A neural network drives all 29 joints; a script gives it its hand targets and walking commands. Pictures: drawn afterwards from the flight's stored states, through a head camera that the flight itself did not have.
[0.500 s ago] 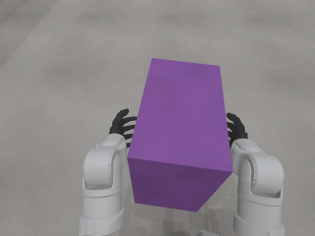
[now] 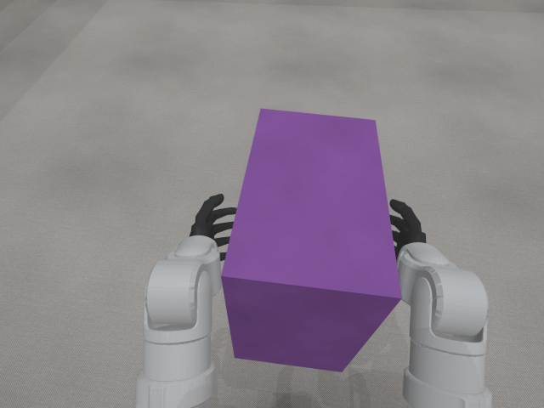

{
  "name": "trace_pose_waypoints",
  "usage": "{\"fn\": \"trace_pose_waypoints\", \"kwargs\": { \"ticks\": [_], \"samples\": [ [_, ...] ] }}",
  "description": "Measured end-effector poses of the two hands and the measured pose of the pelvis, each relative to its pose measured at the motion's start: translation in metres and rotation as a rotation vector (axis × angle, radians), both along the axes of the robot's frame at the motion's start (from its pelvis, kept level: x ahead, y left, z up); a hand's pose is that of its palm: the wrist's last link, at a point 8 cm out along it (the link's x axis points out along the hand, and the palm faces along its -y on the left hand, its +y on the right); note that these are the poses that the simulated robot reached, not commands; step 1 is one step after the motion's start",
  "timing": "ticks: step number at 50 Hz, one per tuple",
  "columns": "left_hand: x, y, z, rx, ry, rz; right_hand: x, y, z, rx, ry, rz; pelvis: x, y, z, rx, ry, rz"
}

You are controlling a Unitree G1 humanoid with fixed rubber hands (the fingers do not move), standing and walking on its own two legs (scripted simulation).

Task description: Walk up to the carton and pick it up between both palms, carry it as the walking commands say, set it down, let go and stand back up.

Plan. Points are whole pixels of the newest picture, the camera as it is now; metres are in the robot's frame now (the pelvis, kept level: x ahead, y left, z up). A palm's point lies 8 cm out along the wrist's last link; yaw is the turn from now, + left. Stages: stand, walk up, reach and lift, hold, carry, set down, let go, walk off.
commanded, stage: carry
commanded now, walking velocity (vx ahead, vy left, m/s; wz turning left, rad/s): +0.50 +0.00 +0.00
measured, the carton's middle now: (302, 243) +0.35 -0.01 +0.02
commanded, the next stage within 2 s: none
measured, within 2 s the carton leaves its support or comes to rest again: neither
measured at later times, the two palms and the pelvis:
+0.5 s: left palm (232, 122) +0.58 +0.12 +0.06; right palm (371, 127) +0.58 -0.14 +0.06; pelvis +0.28 -0.01 -0.01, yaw +1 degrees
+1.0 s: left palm (244, 36) +0.90 +0.12 +0.07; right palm (351, 43) +0.89 -0.15 +0.06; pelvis +0.60 +0.00 -0.02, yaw +0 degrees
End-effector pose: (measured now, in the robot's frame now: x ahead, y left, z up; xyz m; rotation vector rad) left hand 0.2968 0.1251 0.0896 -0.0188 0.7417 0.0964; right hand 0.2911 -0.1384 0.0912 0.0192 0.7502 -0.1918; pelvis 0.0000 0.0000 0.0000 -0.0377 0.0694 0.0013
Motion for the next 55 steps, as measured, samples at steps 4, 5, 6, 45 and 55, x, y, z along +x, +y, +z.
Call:
{"fn": "trace_pose_waypoints", "kwargs": {
  "ticks": [4,5,6,45,55],
  "samples": [
    [0.043,0.000,0.011,0.008,-0.011,-0.003,0.042,0.000,0.008,0.008,-0.010,-0.003,0.044,0.002,0.006,-0.006,-0.014,-0.005],
    [0.054,-0.001,0.013,0.008,-0.016,-0.004,0.053,0.000,0.010,0.008,-0.015,-0.004,0.055,0.001,0.006,-0.006,-0.019,-0.006],
    [0.065,-0.002,0.014,0.008,-0.021,-0.004,0.064,-0.002,0.012,0.009,-0.020,-0.004,0.067,0.000,0.006,-0.006,-0.024,-0.006],
    [0.537,-0.001,-0.007,0.022,-0.008,-0.014,0.532,-0.001,-0.013,0.018,-0.006,-0.013,0.538,0.005,-0.013,-0.003,-0.022,-0.018],
    [0.652,0.002,-0.031,0.027,0.107,0.002,0.649,0.003,-0.039,0.028,0.108,-0.002,0.646,0.005,-0.005,0.015,0.046,0.004]
  ]
}}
